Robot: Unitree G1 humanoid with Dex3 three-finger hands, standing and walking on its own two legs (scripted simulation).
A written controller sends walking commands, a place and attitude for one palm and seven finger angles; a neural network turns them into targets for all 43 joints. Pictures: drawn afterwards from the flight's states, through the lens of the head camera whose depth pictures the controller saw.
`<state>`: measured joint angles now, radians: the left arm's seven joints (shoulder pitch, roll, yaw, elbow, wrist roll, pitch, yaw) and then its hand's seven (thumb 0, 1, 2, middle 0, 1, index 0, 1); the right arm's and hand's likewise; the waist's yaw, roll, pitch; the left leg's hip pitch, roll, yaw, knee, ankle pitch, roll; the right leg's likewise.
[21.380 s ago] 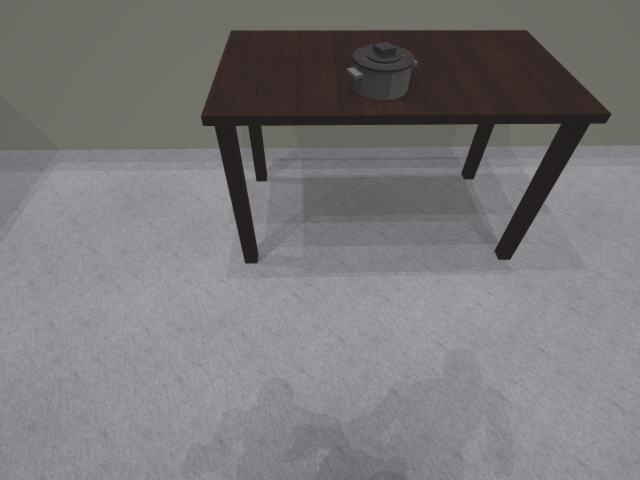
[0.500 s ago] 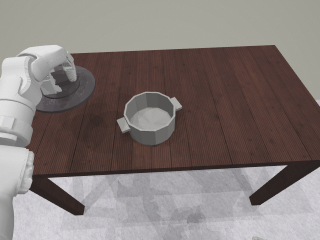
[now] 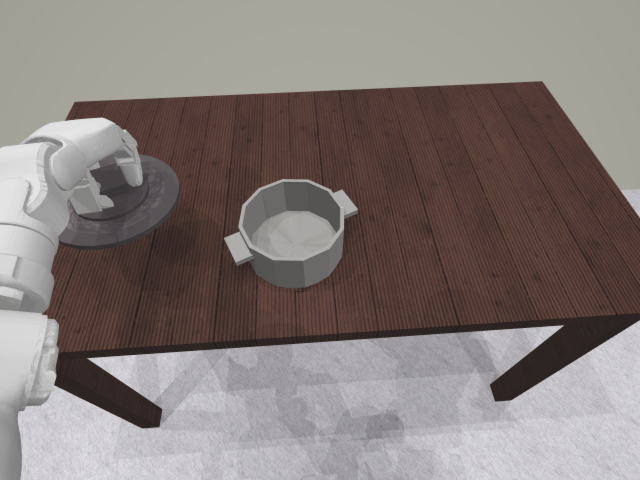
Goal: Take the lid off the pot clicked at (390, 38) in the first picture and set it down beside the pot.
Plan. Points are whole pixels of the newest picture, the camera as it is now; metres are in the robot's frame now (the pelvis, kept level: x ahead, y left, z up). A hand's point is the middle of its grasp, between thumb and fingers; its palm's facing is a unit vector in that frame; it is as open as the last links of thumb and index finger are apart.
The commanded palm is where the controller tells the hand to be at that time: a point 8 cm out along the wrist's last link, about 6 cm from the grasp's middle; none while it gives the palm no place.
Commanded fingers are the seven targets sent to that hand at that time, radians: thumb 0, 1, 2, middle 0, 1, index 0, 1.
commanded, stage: lower the lid onto the table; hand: left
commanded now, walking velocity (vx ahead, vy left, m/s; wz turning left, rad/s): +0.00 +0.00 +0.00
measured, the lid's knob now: (105, 182) +0.47 +0.28 +0.10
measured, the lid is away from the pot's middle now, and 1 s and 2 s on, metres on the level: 0.24 0.24 0.25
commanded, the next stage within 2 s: none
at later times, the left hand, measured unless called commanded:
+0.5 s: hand (108, 196) +0.45 +0.28 +0.09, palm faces -0.40 -0.06 -0.92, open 7.4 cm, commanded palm +0.46 +0.28 +0.16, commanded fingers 0.00 0.50 1.16 -0.74 -1.04 -0.89 -1.05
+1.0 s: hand (119, 219) +0.44 +0.27 +0.06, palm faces -0.44 -0.06 -0.89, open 7.4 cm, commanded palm +0.46 +0.28 +0.13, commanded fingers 0.00 0.50 1.16 -0.74 -1.04 -0.89 -1.05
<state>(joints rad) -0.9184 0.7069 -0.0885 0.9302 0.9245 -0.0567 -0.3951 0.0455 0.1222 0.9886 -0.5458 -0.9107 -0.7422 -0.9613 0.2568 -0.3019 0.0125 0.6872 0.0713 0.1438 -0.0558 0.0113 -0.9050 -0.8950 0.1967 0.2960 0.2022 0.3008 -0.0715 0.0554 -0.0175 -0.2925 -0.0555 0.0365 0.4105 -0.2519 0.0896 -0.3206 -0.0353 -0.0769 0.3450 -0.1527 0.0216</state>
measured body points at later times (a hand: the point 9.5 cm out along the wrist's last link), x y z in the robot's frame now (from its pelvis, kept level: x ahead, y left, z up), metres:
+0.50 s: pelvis +0.01 +0.01 +0.00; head +0.07 +0.00 +0.44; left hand +0.47 +0.28 +0.14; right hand +0.06 -0.27 -0.13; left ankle -0.03 +0.06 -0.74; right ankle +0.00 -0.14 -0.74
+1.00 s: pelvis +0.00 +0.00 -0.01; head +0.07 +0.00 +0.44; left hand +0.46 +0.28 +0.11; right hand +0.05 -0.28 -0.13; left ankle -0.03 +0.06 -0.74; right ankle +0.00 -0.14 -0.74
